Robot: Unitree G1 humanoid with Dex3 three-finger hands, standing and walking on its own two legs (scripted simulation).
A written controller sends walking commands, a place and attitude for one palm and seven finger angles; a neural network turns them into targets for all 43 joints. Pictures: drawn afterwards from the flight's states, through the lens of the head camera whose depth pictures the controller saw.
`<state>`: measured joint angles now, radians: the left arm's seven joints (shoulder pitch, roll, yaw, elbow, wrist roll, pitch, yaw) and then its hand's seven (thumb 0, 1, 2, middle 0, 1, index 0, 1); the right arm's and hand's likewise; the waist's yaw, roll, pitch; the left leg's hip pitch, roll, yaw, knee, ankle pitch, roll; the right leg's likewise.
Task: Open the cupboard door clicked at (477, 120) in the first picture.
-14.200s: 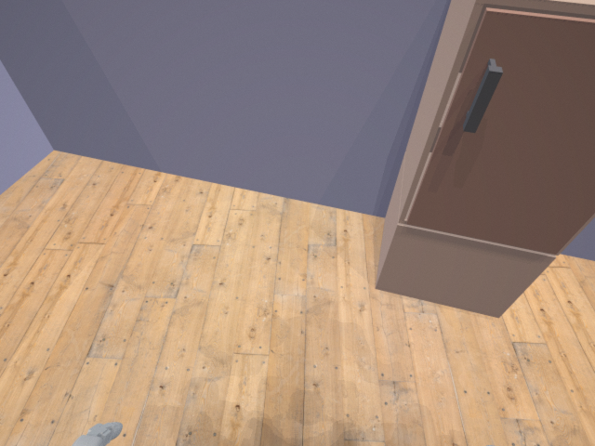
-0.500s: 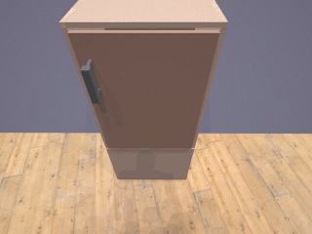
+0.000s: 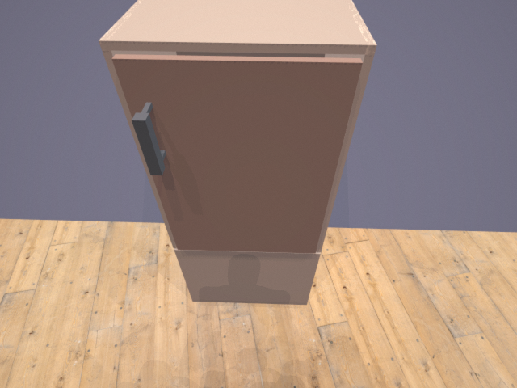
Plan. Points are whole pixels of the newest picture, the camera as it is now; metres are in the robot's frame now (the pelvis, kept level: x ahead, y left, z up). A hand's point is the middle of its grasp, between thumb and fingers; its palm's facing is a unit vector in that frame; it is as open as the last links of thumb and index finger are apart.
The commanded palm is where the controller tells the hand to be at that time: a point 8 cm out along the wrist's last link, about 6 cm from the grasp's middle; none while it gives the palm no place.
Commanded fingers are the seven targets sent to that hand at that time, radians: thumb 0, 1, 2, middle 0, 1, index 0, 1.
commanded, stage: look again from close up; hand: left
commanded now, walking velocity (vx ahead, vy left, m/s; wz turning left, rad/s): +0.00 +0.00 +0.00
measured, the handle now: (152, 139) +0.53 +0.25 +0.10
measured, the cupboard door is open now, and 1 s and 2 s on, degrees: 0 0 0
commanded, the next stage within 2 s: raise the hand with hooked fingers in 0.54 s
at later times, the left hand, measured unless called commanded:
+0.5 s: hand out of the picture -0.01 +0.16 -0.17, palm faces +0.04 -0.98 -0.18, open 7.4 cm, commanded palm none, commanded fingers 0.00 0.90 0.90 -0.20 -0.30 -0.20 -0.30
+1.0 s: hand (163, 336) +0.19 +0.16 +0.00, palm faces -0.02 -1.00 +0.05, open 8.2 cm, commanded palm +0.13 +0.25 -0.03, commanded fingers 0.00 0.46 0.71 -0.23 -0.58 -0.23 -0.58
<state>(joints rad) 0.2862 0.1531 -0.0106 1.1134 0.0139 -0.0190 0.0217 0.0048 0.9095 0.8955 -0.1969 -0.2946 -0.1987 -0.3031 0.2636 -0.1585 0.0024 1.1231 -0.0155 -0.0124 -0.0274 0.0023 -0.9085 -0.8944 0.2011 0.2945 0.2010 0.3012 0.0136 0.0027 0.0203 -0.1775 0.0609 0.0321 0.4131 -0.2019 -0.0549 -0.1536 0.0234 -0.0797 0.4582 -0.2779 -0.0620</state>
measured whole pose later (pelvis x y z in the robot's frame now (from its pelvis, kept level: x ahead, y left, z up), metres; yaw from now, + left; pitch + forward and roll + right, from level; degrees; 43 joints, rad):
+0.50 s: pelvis +0.00 +0.00 +0.00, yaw +0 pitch -1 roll +1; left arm 0.30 0.14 -0.01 1.12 0.01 -0.02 0.02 0.00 0.91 0.90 -0.20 -0.29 -0.20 -0.30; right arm 0.29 -0.14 0.01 1.14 -0.02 -0.01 -0.03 0.00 -0.91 -0.89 0.20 0.29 0.20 0.30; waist 0.01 0.00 0.03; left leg -0.18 0.07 0.03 0.41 -0.20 -0.06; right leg -0.15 0.03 -0.08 0.44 -0.27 -0.07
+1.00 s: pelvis -0.01 +0.02 -0.05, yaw +0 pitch +8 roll +2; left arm 0.40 0.10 0.06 0.12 -0.20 -0.52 -0.24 0.01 0.70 0.80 -0.21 -0.44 -0.21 -0.45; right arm 0.15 -0.26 -0.07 0.61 0.01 -0.27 -0.01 0.01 -0.91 -0.89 0.20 0.29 0.20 0.30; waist 0.00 -0.04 -0.11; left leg -0.59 0.03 0.04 0.86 -0.40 -0.03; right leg -0.58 -0.02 -0.05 0.91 -0.47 -0.04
